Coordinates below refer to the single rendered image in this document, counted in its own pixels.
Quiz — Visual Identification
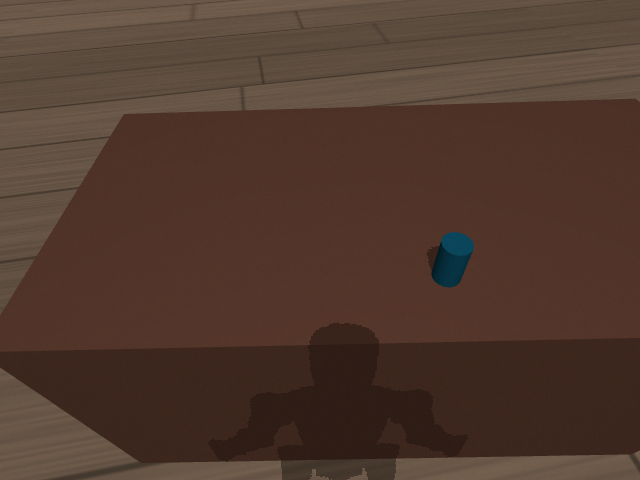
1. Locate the can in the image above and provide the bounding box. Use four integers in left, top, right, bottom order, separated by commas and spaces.
431, 232, 474, 287

